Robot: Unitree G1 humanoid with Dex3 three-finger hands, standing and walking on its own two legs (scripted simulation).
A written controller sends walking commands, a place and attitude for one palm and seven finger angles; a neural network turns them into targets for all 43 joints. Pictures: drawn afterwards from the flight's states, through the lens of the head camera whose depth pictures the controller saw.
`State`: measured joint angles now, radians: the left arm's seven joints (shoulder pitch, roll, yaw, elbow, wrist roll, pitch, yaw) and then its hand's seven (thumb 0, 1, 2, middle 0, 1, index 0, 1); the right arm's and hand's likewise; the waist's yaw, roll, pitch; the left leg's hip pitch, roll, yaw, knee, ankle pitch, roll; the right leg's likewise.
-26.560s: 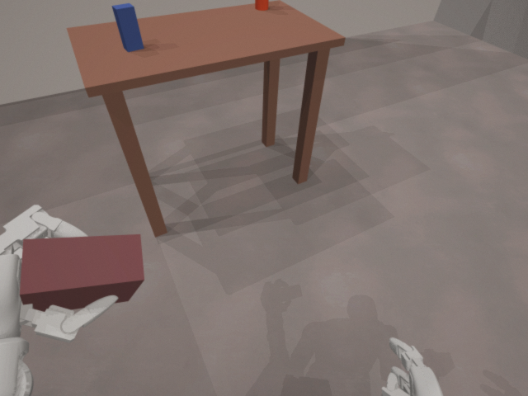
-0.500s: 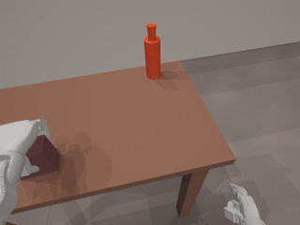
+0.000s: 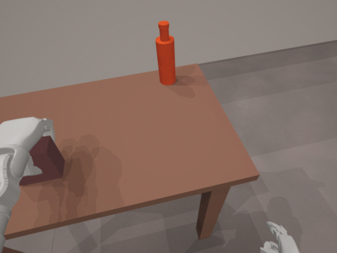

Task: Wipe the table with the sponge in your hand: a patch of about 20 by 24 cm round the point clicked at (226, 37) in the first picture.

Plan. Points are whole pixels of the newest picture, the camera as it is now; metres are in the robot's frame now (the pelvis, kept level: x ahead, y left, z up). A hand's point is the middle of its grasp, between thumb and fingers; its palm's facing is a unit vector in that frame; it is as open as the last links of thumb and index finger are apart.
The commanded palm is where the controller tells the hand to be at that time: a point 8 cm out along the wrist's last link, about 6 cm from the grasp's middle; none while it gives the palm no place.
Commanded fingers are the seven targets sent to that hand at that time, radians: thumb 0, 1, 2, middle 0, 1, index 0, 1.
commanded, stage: wipe forward along the first lane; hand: left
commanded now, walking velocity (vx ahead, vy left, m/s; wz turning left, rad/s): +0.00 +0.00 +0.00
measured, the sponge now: (37, 165) +0.27 +0.38 +0.05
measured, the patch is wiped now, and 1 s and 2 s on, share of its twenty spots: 0.10 0.15 0.25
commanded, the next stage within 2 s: slide across to the middle lane in 0.92 s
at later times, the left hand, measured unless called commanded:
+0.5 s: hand (40, 132) +0.33 +0.38 +0.10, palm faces -0.18 +0.03 -0.98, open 9.5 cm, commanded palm +0.34 +0.37 +0.13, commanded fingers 0.00 0.10 1.30 -1.20 -1.60 -1.20 -1.60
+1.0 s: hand (44, 114) +0.39 +0.40 +0.10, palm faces -0.20 +0.04 -0.98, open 9.6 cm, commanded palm +0.39 +0.39 +0.13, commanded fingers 0.00 0.10 1.30 -1.20 -1.60 -1.20 -1.60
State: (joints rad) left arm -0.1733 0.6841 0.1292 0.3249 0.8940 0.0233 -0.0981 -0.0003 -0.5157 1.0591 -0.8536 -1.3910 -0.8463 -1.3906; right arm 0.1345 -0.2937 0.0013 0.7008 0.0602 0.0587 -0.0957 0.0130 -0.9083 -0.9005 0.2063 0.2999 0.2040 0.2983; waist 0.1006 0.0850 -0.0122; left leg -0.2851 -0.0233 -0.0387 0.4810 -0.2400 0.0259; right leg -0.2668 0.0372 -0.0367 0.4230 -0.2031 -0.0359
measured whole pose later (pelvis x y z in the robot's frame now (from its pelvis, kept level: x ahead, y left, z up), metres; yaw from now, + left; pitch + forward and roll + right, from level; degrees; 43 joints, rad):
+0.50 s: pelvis -0.01 +0.00 -0.01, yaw +0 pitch +7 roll -1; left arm -0.48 0.75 0.12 0.75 0.98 -0.11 -0.06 0.00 -0.55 1.07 -0.87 -1.37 -0.87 -1.37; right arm 0.23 -0.30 -0.02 0.72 0.07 0.08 -0.08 0.01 -0.91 -0.90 0.21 0.30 0.20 0.30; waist 0.05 0.07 -0.06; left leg -0.42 -0.01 -0.04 0.55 -0.25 0.02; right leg -0.40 0.05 -0.04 0.49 -0.21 -0.04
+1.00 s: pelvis +0.00 +0.01 -0.01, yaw -2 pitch +11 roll -2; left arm -0.67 0.83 0.13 0.98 1.03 -0.16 -0.03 0.00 -0.55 1.08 -0.86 -1.39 -0.86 -1.39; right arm 0.29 -0.31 -0.02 0.73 0.08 0.11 -0.07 0.01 -0.91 -0.90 0.21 0.30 0.20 0.30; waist 0.00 0.06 -0.08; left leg -0.49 -0.01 -0.02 0.57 -0.27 0.03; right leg -0.47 0.05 -0.02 0.49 -0.21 -0.03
